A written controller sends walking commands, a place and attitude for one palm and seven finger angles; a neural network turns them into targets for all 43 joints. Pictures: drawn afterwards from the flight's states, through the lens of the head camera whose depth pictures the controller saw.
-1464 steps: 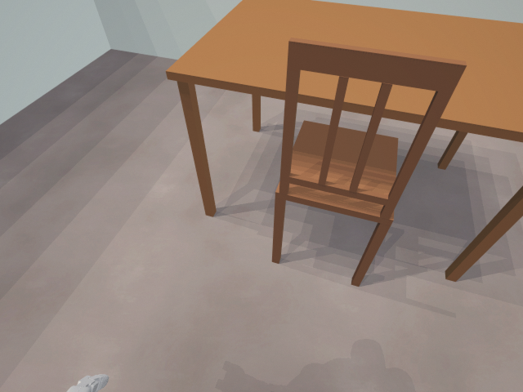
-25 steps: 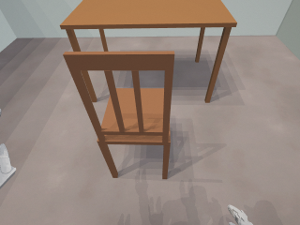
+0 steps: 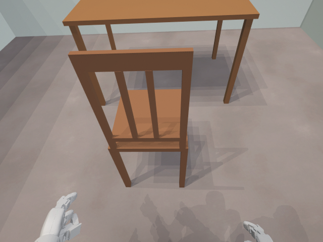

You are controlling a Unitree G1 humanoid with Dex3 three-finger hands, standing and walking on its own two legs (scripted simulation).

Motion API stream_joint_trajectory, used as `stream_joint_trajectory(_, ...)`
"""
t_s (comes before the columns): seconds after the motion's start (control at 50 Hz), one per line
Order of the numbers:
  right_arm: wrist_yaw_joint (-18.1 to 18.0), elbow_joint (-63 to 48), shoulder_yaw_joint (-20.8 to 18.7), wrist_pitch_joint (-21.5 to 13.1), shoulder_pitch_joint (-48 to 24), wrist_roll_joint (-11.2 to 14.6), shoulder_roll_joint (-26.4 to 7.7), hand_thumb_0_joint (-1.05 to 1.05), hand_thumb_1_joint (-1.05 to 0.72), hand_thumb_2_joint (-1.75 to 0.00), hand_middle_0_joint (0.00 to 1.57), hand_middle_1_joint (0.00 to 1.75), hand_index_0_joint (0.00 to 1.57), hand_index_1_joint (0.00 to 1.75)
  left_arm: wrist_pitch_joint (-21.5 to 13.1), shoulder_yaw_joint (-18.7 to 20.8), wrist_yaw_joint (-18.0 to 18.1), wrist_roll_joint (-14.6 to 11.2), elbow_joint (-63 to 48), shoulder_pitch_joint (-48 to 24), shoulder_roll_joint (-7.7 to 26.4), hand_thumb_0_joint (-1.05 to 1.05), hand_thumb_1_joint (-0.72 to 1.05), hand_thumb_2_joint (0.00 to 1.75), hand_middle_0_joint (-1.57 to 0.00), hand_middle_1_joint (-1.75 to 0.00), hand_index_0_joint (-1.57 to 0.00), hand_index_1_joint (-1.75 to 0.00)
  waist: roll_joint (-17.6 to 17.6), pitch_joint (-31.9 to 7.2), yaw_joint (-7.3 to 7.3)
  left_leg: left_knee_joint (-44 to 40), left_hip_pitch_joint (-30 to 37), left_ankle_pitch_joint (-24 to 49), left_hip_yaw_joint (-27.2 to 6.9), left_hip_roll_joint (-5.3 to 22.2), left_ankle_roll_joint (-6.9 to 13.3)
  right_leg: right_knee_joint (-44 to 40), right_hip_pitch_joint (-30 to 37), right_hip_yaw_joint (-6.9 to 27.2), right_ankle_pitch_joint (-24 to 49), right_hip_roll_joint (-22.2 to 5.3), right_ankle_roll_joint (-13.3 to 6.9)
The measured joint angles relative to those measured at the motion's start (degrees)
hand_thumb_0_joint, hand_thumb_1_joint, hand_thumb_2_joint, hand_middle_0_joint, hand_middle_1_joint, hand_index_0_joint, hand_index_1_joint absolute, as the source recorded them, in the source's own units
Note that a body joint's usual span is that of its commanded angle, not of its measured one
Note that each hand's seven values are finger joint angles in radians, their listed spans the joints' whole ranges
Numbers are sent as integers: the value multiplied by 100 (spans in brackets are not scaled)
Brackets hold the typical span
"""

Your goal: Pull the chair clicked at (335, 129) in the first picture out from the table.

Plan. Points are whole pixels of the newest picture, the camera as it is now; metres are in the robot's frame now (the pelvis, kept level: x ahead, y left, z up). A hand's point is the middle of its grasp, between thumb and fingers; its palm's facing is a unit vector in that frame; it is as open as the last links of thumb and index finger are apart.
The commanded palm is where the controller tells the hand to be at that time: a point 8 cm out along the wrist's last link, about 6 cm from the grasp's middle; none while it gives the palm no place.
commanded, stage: let the arm hang, fingers relaxed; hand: left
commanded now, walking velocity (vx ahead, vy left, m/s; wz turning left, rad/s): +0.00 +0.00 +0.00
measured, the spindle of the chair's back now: (128, 109) +0.57 +0.16 -0.04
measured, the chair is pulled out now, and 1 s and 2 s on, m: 0.61 0.61 0.61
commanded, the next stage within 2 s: look to check the result in 0.92 s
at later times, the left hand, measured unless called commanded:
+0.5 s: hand out of the picture -0.07 +0.18 -0.15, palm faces +0.05 -0.96 -0.26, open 7.3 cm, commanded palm none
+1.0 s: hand out of the picture +0.00 +0.13 -0.16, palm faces +0.06 -0.98 -0.19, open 7.3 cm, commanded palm none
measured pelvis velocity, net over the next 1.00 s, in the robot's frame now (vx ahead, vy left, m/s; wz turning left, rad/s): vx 0.01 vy -0.03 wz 0.02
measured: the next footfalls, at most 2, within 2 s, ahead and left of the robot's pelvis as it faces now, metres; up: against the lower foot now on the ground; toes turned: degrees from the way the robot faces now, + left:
none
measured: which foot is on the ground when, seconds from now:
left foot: down 0.00-1.00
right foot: down 0.00-1.00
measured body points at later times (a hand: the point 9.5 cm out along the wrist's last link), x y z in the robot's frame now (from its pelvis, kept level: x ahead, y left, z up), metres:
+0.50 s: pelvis -0.01 -0.01 +0.01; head +0.01 -0.03 +0.46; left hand -0.07 +0.23 -0.13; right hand +0.00 -0.24 -0.16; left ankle +0.05 +0.10 -0.73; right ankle -0.04 -0.13 -0.73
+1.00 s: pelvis +0.01 -0.03 +0.01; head +0.02 -0.04 +0.46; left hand +0.00 +0.19 -0.15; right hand -0.01 -0.24 -0.16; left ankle +0.05 +0.10 -0.73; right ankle -0.04 -0.13 -0.73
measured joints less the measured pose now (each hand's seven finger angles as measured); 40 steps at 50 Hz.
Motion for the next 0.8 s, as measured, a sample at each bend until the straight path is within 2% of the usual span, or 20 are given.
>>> stream_joint_trajectory(0.06, 0, 214, 130, 158, 274, -31, 254, 0, -90, -90, 20, 29, 20, 29, 202, -421, -46, -18, 1206, 97, -401, 1, 91, 90, -19, -30, -20, -30, -312, 136, -62, 18, 164, -42, -41, -56, -16, 85, 157, -48, -106, -50, -30)
stream_joint_trajectory(0.1, -7, 405, 206, 215, 469, -42, 398, 0, -90, -90, 20, 29, 20, 29, 239, -586, -36, -69, 1778, 227, -614, 1, 91, 90, -19, -30, -20, -30, -538, 219, -43, -8, 269, -48, -88, -57, -30, 37, 287, -94, -116, -45, -30)
stream_joint_trajectory(0.14, -76, 594, 181, 244, 641, -19, 496, 0, -92, -90, 20, 30, 20, 29, 176, -434, 113, -128, 2143, 277, -576, -1, 99, 89, -20, -30, -21, -30, -695, 289, 37, -58, 327, -22, -169, -24, -54, -108, 405, -170, -50, 3, -40)
stream_joint_trajectory(0.18, -107, 757, 155, 280, 738, -29, 463, 0, -93, -90, 20, 30, 21, 30, 140, -467, 72, -125, 2463, 337, -448, -1, 101, 89, -20, -30, -21, -30, -741, 348, 95, -142, 374, 36, -232, 14, -73, -298, 508, -226, 57, 53, -70)
stream_joint_trajectory(0.34, -167, 1059, 21, 336, 919, -19, 237, 0, -92, -90, 20, 29, 20, 29, 68, -566, -2, -122, 3398, 657, -321, 0, 95, 89, -20, -30, -20, -30, -405, 378, 152, -530, 488, 305, -258, 30, -74, -695, 620, -245, 341, 70, -80)
stream_joint_trajectory(0.48, -141, 1224, 50, 324, 974, -8, 338, 0, -91, -90, 20, 29, 20, 29, 3, -618, 27, -121, 3718, 812, -375, 1, 92, 90, -20, -30, -20, -30, -163, 244, 130, -577, 524, 319, -211, 44, -100, -608, 579, -197, 293, 69, -114)
stream_joint_trajectory(0.62, -154, 1459, 109, 282, 1053, 2, 524, 0, -91, -90, 20, 29, 20, 29, -60, -677, 56, -149, 3759, 685, -598, 1, 91, 90, -19, -30, -20, -30, -193, 146, 89, -470, 604, 173, -152, 88, -149, -473, 622, -132, 156, 103, -161)
stream_joint_trajectory(0.8, -210, 1618, 128, 200, 1075, 18, 691, 0, -91, -90, 20, 29, 20, 29, -117, -694, 118, -135, 3646, 261, -867, 1, 92, 90, -20, -30, -20, -30, -355, 243, 40, -500, 686, 136, -153, 137, -203, -502, 696, -124, 128, 152, -218)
